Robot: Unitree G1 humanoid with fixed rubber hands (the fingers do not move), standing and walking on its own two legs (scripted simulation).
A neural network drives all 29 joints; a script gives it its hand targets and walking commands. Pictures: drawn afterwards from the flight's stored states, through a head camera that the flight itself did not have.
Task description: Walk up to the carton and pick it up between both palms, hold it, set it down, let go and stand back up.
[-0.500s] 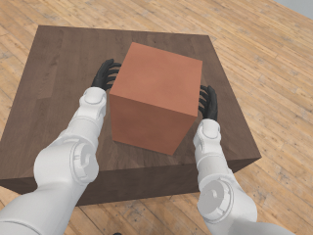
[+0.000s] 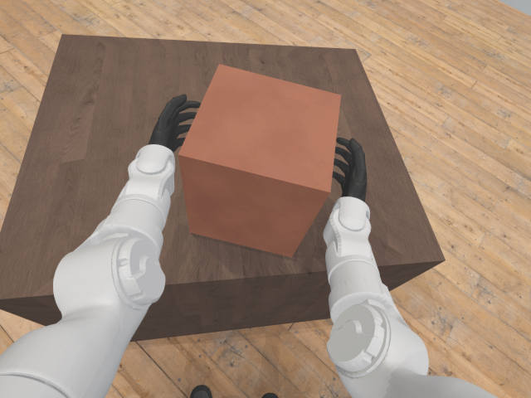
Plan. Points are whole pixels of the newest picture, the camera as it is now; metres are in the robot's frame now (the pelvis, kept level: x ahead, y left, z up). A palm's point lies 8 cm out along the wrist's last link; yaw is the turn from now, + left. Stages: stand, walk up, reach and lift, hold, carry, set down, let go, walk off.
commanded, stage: set down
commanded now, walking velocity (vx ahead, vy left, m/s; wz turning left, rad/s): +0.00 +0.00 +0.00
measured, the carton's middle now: (258, 169) +0.48 -0.02 -0.02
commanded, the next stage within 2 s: none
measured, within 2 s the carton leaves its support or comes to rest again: neither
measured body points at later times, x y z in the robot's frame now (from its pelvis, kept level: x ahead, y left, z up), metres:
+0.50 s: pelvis +0.00 +0.01 +0.00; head +0.09 +0.05 +0.44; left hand +0.48 +0.13 +0.05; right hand +0.40 -0.16 +0.05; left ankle +0.01 +0.09 -0.75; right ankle -0.03 -0.12 -0.75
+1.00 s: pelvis +0.00 +0.01 +0.00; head +0.10 +0.05 +0.44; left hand +0.48 +0.13 +0.05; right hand +0.40 -0.16 +0.05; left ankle +0.01 +0.09 -0.75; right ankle -0.03 -0.12 -0.75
